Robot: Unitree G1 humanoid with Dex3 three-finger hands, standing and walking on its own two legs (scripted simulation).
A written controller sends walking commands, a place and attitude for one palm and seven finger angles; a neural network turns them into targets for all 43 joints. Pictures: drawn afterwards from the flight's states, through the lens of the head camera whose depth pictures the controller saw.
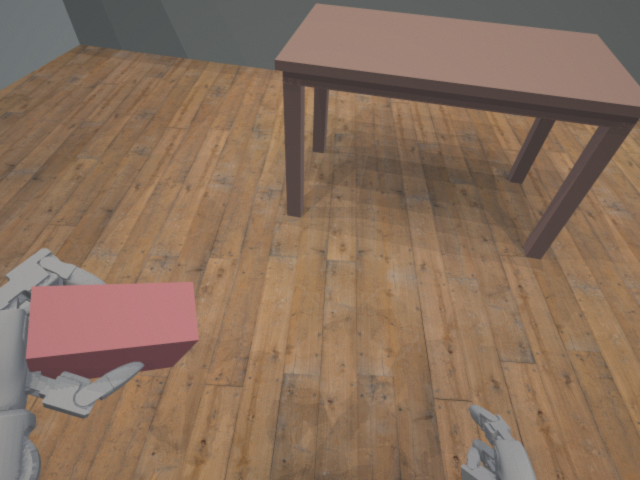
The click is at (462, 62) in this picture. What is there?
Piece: table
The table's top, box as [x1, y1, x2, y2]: [275, 3, 639, 117]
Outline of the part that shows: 275,59 275,69 639,117 639,86 596,34 316,3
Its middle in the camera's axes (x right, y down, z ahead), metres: +0.49 -0.70 +1.44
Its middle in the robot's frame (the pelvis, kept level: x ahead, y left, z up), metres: +1.57 -0.40 -0.07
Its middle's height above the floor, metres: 0.70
